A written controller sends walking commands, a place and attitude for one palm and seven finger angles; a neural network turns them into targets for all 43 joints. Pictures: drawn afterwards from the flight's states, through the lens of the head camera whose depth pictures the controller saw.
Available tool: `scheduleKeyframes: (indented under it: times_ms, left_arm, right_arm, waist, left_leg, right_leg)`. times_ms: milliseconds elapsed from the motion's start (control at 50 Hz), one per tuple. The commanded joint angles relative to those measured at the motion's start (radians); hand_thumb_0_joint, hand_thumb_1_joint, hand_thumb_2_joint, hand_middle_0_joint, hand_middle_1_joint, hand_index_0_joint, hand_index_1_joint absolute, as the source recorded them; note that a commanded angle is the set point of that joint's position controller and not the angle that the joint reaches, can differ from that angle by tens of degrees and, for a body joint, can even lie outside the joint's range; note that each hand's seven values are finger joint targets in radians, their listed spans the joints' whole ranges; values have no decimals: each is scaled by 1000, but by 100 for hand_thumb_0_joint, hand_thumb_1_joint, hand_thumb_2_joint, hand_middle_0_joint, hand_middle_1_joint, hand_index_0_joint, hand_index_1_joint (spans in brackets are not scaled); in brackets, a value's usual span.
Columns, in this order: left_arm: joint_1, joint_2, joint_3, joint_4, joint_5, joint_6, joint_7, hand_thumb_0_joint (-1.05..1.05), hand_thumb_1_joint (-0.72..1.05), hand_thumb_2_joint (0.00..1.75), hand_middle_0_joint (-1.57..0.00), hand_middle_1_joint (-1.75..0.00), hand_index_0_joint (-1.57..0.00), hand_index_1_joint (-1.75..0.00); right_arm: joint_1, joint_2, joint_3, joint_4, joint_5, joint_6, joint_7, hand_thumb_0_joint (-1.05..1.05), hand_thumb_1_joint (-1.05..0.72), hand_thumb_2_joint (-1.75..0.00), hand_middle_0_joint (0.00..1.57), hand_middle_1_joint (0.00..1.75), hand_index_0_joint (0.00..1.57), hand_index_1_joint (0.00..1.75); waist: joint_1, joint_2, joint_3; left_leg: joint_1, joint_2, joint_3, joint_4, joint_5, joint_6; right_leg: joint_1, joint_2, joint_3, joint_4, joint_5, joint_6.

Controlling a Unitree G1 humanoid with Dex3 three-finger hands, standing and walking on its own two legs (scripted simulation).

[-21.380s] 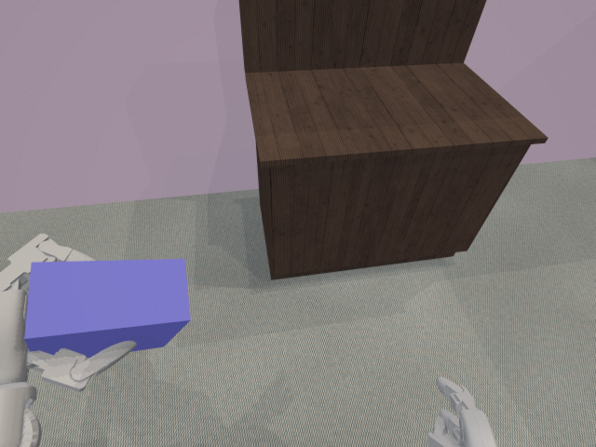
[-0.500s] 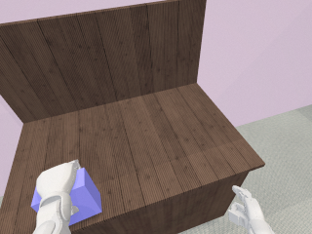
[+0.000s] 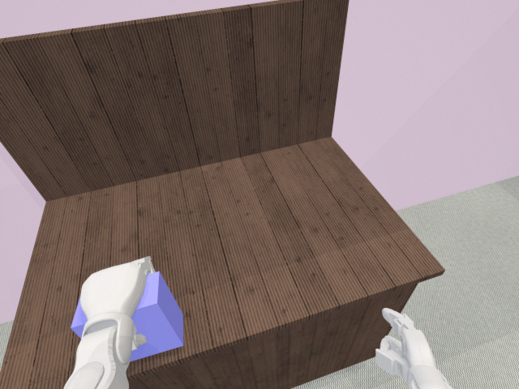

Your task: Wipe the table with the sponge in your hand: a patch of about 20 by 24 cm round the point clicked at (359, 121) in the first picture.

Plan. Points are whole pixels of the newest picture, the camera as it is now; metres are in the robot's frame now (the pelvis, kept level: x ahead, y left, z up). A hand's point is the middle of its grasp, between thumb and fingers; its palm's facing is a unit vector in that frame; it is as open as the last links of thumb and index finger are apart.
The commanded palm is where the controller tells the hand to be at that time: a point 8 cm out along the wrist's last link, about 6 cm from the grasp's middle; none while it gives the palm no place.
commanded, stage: move the sponge above the wiping area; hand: left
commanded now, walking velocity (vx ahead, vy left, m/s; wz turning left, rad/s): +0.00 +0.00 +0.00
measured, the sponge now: (139, 327) +0.21 +0.26 -0.05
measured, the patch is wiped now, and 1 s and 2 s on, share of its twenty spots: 0.00 0.00 0.35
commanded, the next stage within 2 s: lower the sponge onto the table in 0.20 s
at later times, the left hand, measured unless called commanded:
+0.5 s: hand (126, 298) +0.23 +0.27 +0.02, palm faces -0.05 -0.12 -0.99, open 10.2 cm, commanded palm +0.20 +0.26 +0.08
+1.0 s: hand (125, 302) +0.22 +0.27 +0.00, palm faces -0.07 -0.12 -0.99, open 10.2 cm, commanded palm +0.20 +0.26 +0.06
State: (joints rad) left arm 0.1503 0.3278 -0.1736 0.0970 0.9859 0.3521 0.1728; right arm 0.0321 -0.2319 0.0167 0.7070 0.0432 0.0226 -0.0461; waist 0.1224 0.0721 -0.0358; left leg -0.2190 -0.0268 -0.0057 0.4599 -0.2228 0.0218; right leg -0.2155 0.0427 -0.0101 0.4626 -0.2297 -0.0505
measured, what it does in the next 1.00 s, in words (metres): stands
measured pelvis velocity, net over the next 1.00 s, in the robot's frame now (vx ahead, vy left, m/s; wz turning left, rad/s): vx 0.01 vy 0.00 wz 0.00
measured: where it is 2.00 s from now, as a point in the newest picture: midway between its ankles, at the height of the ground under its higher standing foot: outside the picture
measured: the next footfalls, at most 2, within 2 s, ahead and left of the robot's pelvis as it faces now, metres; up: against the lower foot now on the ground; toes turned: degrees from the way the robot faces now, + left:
none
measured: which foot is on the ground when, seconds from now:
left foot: down 0.00-1.00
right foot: down 0.00-1.00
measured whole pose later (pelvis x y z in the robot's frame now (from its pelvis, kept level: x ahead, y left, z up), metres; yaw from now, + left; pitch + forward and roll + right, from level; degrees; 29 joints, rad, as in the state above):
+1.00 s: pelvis +0.01 +0.00 +0.00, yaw +0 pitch +0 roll +0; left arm 0.14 0.34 -0.14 0.14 0.98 0.36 0.20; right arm 0.03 -0.24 0.00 0.70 0.05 0.03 -0.05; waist 0.12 0.07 -0.05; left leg -0.24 -0.02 -0.01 0.49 -0.25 0.02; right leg -0.23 0.05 -0.01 0.47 -0.25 -0.05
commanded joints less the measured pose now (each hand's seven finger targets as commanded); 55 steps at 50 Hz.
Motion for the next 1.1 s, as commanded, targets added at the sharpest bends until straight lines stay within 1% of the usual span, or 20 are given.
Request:
scheduleKeyframes:
  times_ms: [0,60,180,260,300,320,400,420,480,500,520,600,620,700,760,800,820,980,1000,1080]
  left_arm:
    - [-299,262,182,-255,48,-17,98,0,10,130,-120,-160,-120,-160]
    - [-302,168,99,-204,26,10,91,0,10,130,-120,-160,-120,-160]
    - [-263,193,112,-129,-9,70,27,0,10,130,-120,-160,-120,-160]
    - [-251,201,119,-156,-3,37,-1,0,10,130,-120,-160,-120,-160]
    - [-239,262,176,-224,7,4,9,0,10,130,-120,-160,-120,-160]
    - [-234,200,124,-230,9,-5,11,0,10,130,-120,-160,-120,-160]
    - [-259,261,186,-262,30,-32,55,0,10,130,-120,-160,-120,-160]
    - [-237,196,137,-251,28,-29,59,0,10,130,-120,-160,-120,-160]
    - [-216,188,132,-228,21,-9,72,0,10,130,-120,-160,-120,-160]
    - [-217,242,185,-229,13,3,77,0,10,130,-120,-160,-120,-160]
    - [-205,156,109,-230,8,14,72,0,10,130,-120,-160,-120,-160]
    - [-206,196,131,-201,2,48,56,0,10,130,-120,-160,-120,-160]
    - [-203,150,88,-190,1,57,47,0,10,130,-120,-160,-120,-160]
    - [-236,233,155,-175,12,48,41,0,10,130,-120,-160,-120,-160]
    - [-274,181,103,-169,31,26,42,0,10,130,-120,-160,-120,-160]
    - [-254,262,188,-178,29,6,60,0,10,130,-120,-160,-120,-160]
    - [-267,190,125,-184,33,1,59,0,10,130,-120,-160,-120,-160]
    - [-152,145,111,-143,15,-2,79,0,10,130,-120,-160,-120,-160]
    - [-153,185,149,-160,9,-1,83,0,10,130,-120,-160,-120,-160]
    - [-197,135,87,-161,26,-4,89,0,10,130,-120,-160,-120,-160]
  right_arm:
    - [-226,-110,-43,-171,-8,-59,-15,0,-90,-90,20,30,20,30]
    - [-236,-104,-40,-167,4,-62,-16,0,-90,-90,20,30,20,30]
    - [-239,-118,-32,-162,13,-41,-20,0,-90,-90,20,30,20,30]
    - [-221,-118,-32,-173,4,-41,-19,0,-90,-90,20,30,20,30]
    - [-212,-123,-38,-176,-5,-43,-19,0,-90,-90,20,30,20,30]
    - [-207,-109,-34,-190,-4,-46,-17,0,-90,-90,20,30,20,30]
    - [-203,-117,-44,-177,-9,-54,-12,0,-90,-90,20,30,20,30]
    - [-195,-106,-46,-184,-8,-55,-11,0,-90,-90,20,30,20,30]
    - [-211,-112,-48,-179,-3,-53,-5,0,-90,-90,20,30,20,30]
    - [-216,-122,-49,-174,-1,-50,-7,0,-90,-90,20,30,20,30]
    - [-214,-110,-47,-185,4,-48,-6,0,-90,-90,20,30,20,30]
    - [-228,-122,-45,-176,7,-39,-6,0,-90,-90,20,30,20,30]
    - [-227,-115,-39,-185,9,-36,-5,0,-90,-90,20,30,20,30]
    - [-218,-126,-39,-171,5,-28,-13,0,-90,-90,20,30,20,30]
    - [-214,-113,-36,-177,1,-33,-13,0,-90,-90,20,30,20,30]
    - [-201,-123,-45,-170,-3,-35,-18,0,-90,-90,20,30,20,30]
    - [-202,-109,-39,-180,-3,-37,-17,0,-90,-90,20,30,20,30]
    - [-191,-116,-57,-177,1,-40,-2,0,-90,-90,20,30,20,30]
    - [-194,-124,-57,-178,2,-39,-3,0,-90,-90,20,30,20,30]
    - [-191,-117,-58,-182,0,-39,-1,0,-90,-90,20,30,20,30]
  waist:
    - [12,23,-178]
    - [-7,-16,-158]
    - [-10,-82,-149]
    - [-12,-88,-173]
    - [1,-30,-197]
    - [-3,-15,-204]
    - [5,31,-187]
    - [-1,11,-204]
    - [2,-36,-197]
    - [7,-41,-195]
    - [-6,-25,-188]
    - [-2,-69,-169]
    - [-7,-62,-177]
    - [-5,-54,-172]
    - [-10,-23,-185]
    - [2,-7,-199]
    - [-5,-1,-229]
    - [-8,-68,-205]
    - [-2,-59,-205]
    - [-20,-66,-192]
  left_leg:
    - [90,-13,-103,-49,126,16]
    - [85,-11,-94,-55,121,14]
    - [53,-20,-83,-58,128,18]
    - [55,-24,-81,-39,155,25]
    - [70,-24,-87,-31,179,23]
    - [70,-25,-84,-31,186,26]
    - [92,-17,-99,-25,201,18]
    - [87,-14,-89,-25,204,20]
    - [86,-14,-90,-25,218,14]
    - [84,-13,-97,-32,206,14]
    - [70,-11,-85,-36,197,16]
    - [70,-12,-90,-39,181,16]
    - [63,-15,-84,-38,176,20]
    - [54,-18,-85,-35,161,19]
    - [65,-22,-82,-26,175,21]
    - [63,-20,-87,-23,172,20]
    - [69,-24,-81,-17,193,23]
    - [46,-13,-79,-3,209,16]
    - [46,-13,-86,-4,201,16]
    - [35,-9,-81,0,180,17]
  right_leg:
    - [15,-6,136,-98,60,-45]
    - [4,-11,110,-105,65,-36]
    - [44,-21,113,-108,112,-25]
    - [61,-23,117,-98,168,-23]
    - [72,-19,135,-86,196,-34]
    - [71,-20,107,-81,194,-31]
    - [34,-12,135,-84,183,-45]
    - [43,-13,108,-79,185,-40]
    - [42,-17,118,-79,217,-37]
    - [49,-13,135,-81,201,-41]
    - [48,-16,104,-77,186,-35]
    - [42,-15,122,-88,176,-34]
    - [49,-18,99,-85,173,-29]
    - [49,-17,127,-86,173,-33]
    - [35,-19,105,-80,183,-32]
    - [47,-12,129,-76,179,-40]
    - [59,-16,103,-66,212,-36]
    - [29,-18,108,-55,249,-32]
    - [31,-14,127,-55,240,-38]
    - [-3,-17,108,-50,209,-31]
